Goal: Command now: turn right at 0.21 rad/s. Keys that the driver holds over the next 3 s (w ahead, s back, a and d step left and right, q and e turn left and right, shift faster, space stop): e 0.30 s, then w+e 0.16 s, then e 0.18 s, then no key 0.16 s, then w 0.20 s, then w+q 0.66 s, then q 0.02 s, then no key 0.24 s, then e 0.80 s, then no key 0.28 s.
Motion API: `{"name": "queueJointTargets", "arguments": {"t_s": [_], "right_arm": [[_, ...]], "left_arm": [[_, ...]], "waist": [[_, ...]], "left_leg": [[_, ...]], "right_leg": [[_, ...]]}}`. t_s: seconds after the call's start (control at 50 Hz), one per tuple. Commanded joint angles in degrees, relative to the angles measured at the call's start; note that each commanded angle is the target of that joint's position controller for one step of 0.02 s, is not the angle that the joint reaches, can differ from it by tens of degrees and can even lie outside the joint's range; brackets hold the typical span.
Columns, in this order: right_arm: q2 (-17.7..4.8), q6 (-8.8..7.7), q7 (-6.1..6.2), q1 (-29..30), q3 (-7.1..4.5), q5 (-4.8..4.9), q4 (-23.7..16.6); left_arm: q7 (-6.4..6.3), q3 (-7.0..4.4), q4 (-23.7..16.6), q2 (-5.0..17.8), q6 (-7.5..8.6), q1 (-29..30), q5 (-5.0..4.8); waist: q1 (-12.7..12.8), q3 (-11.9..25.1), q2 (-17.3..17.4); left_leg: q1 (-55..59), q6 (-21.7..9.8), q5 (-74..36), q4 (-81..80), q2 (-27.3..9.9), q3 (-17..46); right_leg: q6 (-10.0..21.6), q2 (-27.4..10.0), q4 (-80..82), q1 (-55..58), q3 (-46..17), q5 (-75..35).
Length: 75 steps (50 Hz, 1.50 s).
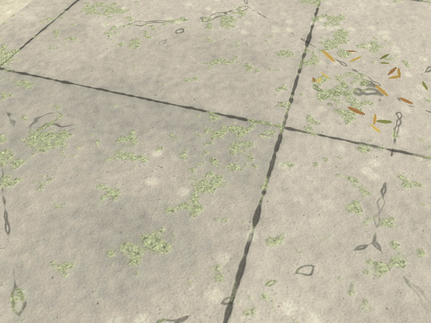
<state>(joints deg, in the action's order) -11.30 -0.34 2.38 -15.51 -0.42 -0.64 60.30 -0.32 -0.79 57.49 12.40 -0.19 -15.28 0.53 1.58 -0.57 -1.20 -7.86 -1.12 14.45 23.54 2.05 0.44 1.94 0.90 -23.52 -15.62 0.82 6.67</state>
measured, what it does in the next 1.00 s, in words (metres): walks ahead, turning right: left foot, then right foot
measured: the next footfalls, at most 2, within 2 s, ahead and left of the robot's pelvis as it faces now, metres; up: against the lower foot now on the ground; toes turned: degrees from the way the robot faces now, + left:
left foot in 0.52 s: +0.08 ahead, +0.09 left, +0.00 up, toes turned -20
right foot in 0.90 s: +0.11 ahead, -0.14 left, +0.00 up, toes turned -26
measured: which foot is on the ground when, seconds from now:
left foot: down 0.00-0.20, up 0.22-0.50, down 0.52-0.90, up 0.92-1.00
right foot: down 0.00-0.50, up 0.52-0.88, down 0.90-1.00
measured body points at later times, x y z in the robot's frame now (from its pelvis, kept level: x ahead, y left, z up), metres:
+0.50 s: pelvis +0.02 +0.00 +0.00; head +0.04 +0.00 +0.45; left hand +0.16 +0.26 -0.13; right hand +0.06 -0.28 -0.12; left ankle +0.03 +0.11 -0.73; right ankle +0.06 -0.10 -0.74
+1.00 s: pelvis +0.10 -0.05 +0.00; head +0.12 -0.07 +0.44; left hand +0.32 +0.12 -0.13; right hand +0.00 -0.29 -0.15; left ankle +0.07 +0.09 -0.68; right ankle +0.07 -0.12 -0.74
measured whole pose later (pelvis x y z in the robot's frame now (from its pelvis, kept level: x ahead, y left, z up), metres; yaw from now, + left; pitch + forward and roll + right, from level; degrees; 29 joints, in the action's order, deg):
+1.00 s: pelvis +0.10 -0.05 +0.00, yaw -26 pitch +0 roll +0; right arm -13.9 -1.0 -0.6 -19.6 -2.5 -1.4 53.2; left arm 0.8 -2.4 49.7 12.4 0.5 -9.6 1.3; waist -2.1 -2.4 1.9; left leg -17.0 -3.3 26.7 55.0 -2.0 -2.4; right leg 4.6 3.7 -27.3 -13.2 2.1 14.3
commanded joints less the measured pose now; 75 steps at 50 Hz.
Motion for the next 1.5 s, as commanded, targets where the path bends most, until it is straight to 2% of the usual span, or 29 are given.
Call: {"name": "queueJointTargets", "arguments": {"t_s": [0.02,0.16,0.2,0.22,0.24,0.28,0.34,0.42,0.5,0.52,0.54,0.56,0.58,0.62,0.72,0.84,0.88,0.9,0.92,0.94,0.98,1.04,1.32,1.4,1.42,1.44,1.46,1.48,1.5], "right_arm": [[-9.11,0.03,1.04,-2.19,-2.6,-0.07,-1.93],[-9.91,1.14,2.09,2.33,-4.59,-0.49,-5.19],[-9.48,1.58,1.69,2.36,-4.83,-0.49,-6.53],[-7.77,2.13,1.42,3.21,-4.78,0.1,-8.1],[-5.72,2.46,1.05,2.5,-3.94,-0.07,-8.96],[-6.23,2.08,0.28,2.59,-3.63,0.13,-8.57],[-7.55,0.76,-0.5,4.35,-3.51,-0.87,-9.81],[-7.17,-0.01,-1.06,4.93,-3.0,-0.3,-12.03],[-7.88,-0.91,0.57,-8.31,-3.32,0.15,-9.42],[-12.59,-1.21,1.7,-8.71,-4.36,-0.11,-9.3],[-16.45,-1.23,2.08,-3.47,-4.66,-1.13,-12.72],[-15.34,-1.27,1.87,1.18,-4.81,-2.0,-12.97],[-11.27,-1.74,1.62,4.6,-3.87,-1.2,-13.95],[-9.5,-2.47,1.05,6.08,-3.27,-0.7,-15.15],[-9.92,-2.39,-0.02,-4.57,-3.59,-0.89,-11.87],[-12.07,-1.27,-1.33,-6.37,-4.14,-0.86,-10.27],[-11.91,-1.41,-1.59,-5.48,-4.04,-0.49,-9.58],[-9.72,-1.8,-1.74,-5.21,-3.34,-0.34,-9.74],[-4.51,-2.22,-2.5,-5.0,-1.74,0.25,-12.89],[-9.59,-1.69,-2.25,-1.85,-3.15,-0.92,-13.15],[-9.53,-1.95,-3.32,1.18,-3.55,-0.82,-12.74],[-7.82,-1.96,-4.37,-1.93,-3.54,-1.34,-10.16],[-4.77,-1.22,-6.44,15.45,-2.64,-1.39,-18.01],[-7.22,-1.37,-5.72,5.62,-3.98,-1.6,-16.63],[-9.19,-1.83,-5.2,-3.65,-5.07,-2.11,-13.75],[-15.12,-1.99,-4.21,-11.33,-6.93,-2.86,-12.58],[-19.21,-1.66,-4.01,-10.14,-7.83,-1.23,-13.33],[-18.44,-1.15,-3.9,-8.64,-7.63,-0.08,-13.23],[-15.8,-1.19,-3.37,-5.32,-6.95,0.01,-13.04]], "left_arm": [[-0.15,-1.31,-3.66,5.72,0.49,2.74,0.02],[-0.29,-2.28,-4.51,4.48,-0.37,-2.77,1.51],[-0.28,-3.36,-5.24,7.9,-0.08,-3.65,1.31],[-0.26,-4.53,-5.29,11.84,0.08,-6.29,1.22],[-0.14,-4.86,-5.37,13.69,0.1,-7.45,1.46],[-1.07,-5.39,-7.56,12.69,-0.46,-1.58,0.7],[-1.22,-4.99,-8.32,9.02,-1.55,1.04,0.37],[-0.46,-6.23,-7.86,11.17,-2.03,-0.19,0.49],[0.28,-6.75,-11.86,9.86,-2.64,10.59,0.17],[0.02,-6.0,-12.18,5.95,-2.31,7.87,-0.55],[-0.19,-5.17,-12.8,3.62,-1.49,5.22,-0.23],[0.29,-5.74,-13.3,7.94,-0.95,8.26,1.22],[1.03,-6.24,-12.03,9.33,-0.79,6.85,1.39],[1.88,-6.24,-9.94,8.55,-1.44,2.51,1.74],[2.94,-4.28,-12.88,5.16,-2.19,9.41,1.21],[2.28,-2.82,-13.92,4.89,-2.08,12.42,0.4],[1.63,-2.96,-11.51,5.02,-0.86,5.91,1.01],[1.08,-3.69,-9.19,7.44,0.15,-0.43,1.7],[0.44,-5.23,-8.22,14.46,0.83,-8.26,2.39],[0.33,-6.01,-6.17,16.55,0.73,-10.61,0.51],[0.84,-4.06,-7.96,9.77,1.29,-1.74,0.65],[0.18,-3.07,-7.87,6.54,2.89,1.43,0.73],[-0.68,-2.94,-2.78,8.47,6.02,-7.71,0.99],[-0.97,-3.5,-2.32,11.37,4.92,-7.46,1.3],[-1.03,-3.37,-2.71,11.42,4.47,-7.65,1.15],[-0.59,-2.44,-5.08,8.57,4.6,-8.67,0.31],[0.44,-2.14,-8.47,5.69,5.33,-7.91,-0.08],[0.69,-2.9,-9.77,9.66,5.86,-1.23,0.61],[0.91,-2.48,-10.59,8.43,6.49,0.77,0.03]], "waist": [[-1.65,-2.97,3.31],[0.49,-2.43,5.5],[0.2,-3.23,-3.52],[1.17,-1.14,-14.02],[0.66,2.64,-15.0],[-1.43,3.21,-2.84],[-1.39,4.88,-4.68],[-0.84,3.09,-6.65],[-8.86,-0.67,-4.97],[-6.76,-0.67,7.68],[-4.13,0.51,12.48],[-1.91,-5.06,7.06],[0.12,-5.91,3.56],[1.26,-3.57,6.2],[-3.57,-1.74,8.84],[-5.14,0.89,12.64],[-0.76,2.27,8.75],[2.04,5.41,3.4],[3.96,10.81,-10.98],[5.64,7.82,-11.31],[1.75,-2.57,-3.12],[-1.56,-3.7,-4.69],[1.06,-7.63,-2.71],[-4.04,0.32,-4.17],[-7.87,5.9,-2.3],[-10.33,12.84,5.24],[-7.28,18.75,16.6],[-8.55,15.12,7.56],[-6.63,7.89,4.23]], "left_leg": [[-3.89,-4.38,2.23,-5.39,-8.41,6.94],[-8.77,-9.34,-10.4,1.96,-16.9,6.84],[-12.02,-4.48,-3.32,12.54,-9.1,-0.93],[-15.98,-0.29,11.33,27.58,2.24,-6.36],[-21.55,-0.23,24.65,37.54,4.24,0.28],[-22.12,-0.5,17.1,41.68,0.51,4.19],[-18.57,0.58,11.82,32.14,-0.62,2.23],[-13.12,1.36,15.14,19.91,1.47,1.29],[11.05,-1.91,4.64,-7.43,3.34,-1.32],[15.1,-3.34,13.59,-13.98,-9.38,12.19],[10.61,-8.11,22.58,-18.76,-25.42,31.6],[0.2,-11.46,19.69,-18.83,-25.82,30.49],[-1.69,-10.29,12.49,-17.1,-20.89,23.11],[0.16,-8.33,-2.81,-13.81,-15.16,11.46],[8.82,-9.5,-38.72,-5.34,-14.39,2.72],[6.75,-8.64,-36.55,-0.97,-15.0,2.0],[2.2,-7.4,-26.1,4.1,-14.53,1.74],[-4.12,-5.68,-19.34,11.65,-12.16,-1.33],[-21.53,-2.13,4.61,27.83,-5.07,-7.35],[-27.76,-2.24,19.99,36.76,-1.78,-3.55],[-29.49,-3.29,12.89,38.81,-6.18,0.95],[-25.15,-2.15,2.65,35.2,-7.29,-0.01],[-28.99,-2.9,-8.75,14.94,-5.64,-4.65],[-12.88,-8.01,-0.54,10.8,1.81,-9.67],[-0.13,-9.79,-1.49,7.29,3.4,-8.51],[16.52,-14.55,9.61,3.7,-8.49,9.04],[26.56,-21.59,9.88,-6.55,-22.58,42.39],[24.32,-20.42,5.07,-8.29,-21.01,39.26],[16.97,-19.08,-0.81,-7.64,-19.81,30.35]], "right_leg": [[1.21,-2.31,-1.12,-3.65,-5.8,4.81],[3.41,-0.94,-16.81,-5.15,-2.91,10.25],[5.76,-5.74,-6.13,-3.48,-13.38,-3.6],[11.07,-14.11,3.96,-0.35,-32.01,-13.45],[14.9,-18.26,8.33,5.94,-41.2,-13.06],[13.74,-14.69,6.56,4.93,-32.81,-5.22],[10.49,-7.93,9.39,4.6,-25.51,11.28],[11.74,-7.75,13.07,1.94,-28.69,24.5],[2.54,1.33,8.28,-16.11,-22.04,27.14],[0.26,5.87,-8.44,-23.15,-15.02,28.61],[-0.71,9.51,-22.43,-27.35,-7.41,24.89],[-0.94,2.94,-26.85,-25.63,-8.15,18.74],[-1.33,2.03,-30.8,-22.19,-8.06,14.42],[-2.71,1.97,-37.52,-20.43,-5.01,11.43],[-4.19,1.46,-29.2,-20.88,-1.77,12.31],[-0.14,3.17,-11.13,-5.7,4.45,12.85],[2.67,3.79,0.17,6.86,4.19,7.4],[4.34,-1.42,2.96,18.14,-2.39,6.85],[10.72,-18.45,6.76,32.69,-26.24,12.63],[15.83,-23.62,11.09,26.49,-36.61,12.51],[14.01,-18.57,13.53,15.49,-26.73,20.78],[9.48,-12.26,17.43,11.68,-15.1,10.38],[7.33,-15.28,16.28,17.52,4.56,-13.41],[5.16,-15.35,-5.36,20.32,9.68,-46.53],[3.73,-13.87,-18.61,14.95,11.27,-42.62],[1.43,-10.86,-37.92,-1.06,12.06,-22.93],[-1.17,1.57,-56.69,-19.47,6.02,22.09],[-0.04,-1.31,-59.4,-25.27,-3.46,18.43],[0.43,-4.33,-56.95,-26.44,-3.18,13.06]]}}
